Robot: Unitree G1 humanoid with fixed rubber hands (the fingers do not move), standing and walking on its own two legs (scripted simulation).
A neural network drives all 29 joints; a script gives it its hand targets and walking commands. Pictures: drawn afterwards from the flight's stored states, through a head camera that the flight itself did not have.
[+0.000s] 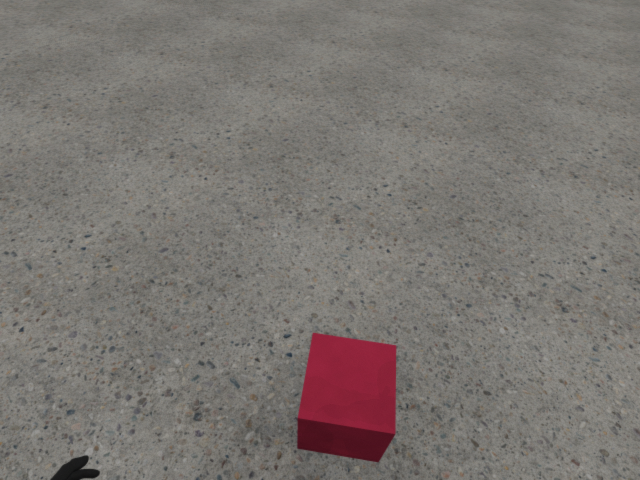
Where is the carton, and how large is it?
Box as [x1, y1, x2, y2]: [297, 333, 395, 461]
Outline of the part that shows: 313,333 298,413 297,448 378,461 394,435 395,345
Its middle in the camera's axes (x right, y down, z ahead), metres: +0.07 +0.44 +1.11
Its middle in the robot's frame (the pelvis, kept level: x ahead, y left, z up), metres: +0.49 -0.07 -0.64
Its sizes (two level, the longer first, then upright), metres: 0.240 0.239 0.260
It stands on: the floor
